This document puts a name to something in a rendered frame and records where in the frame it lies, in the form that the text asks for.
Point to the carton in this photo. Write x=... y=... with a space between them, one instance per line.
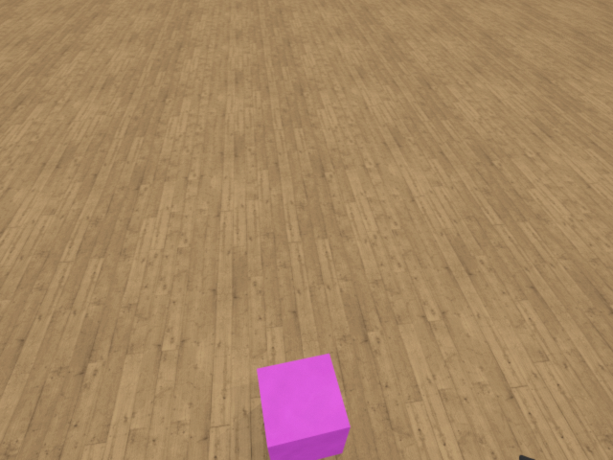
x=303 y=411

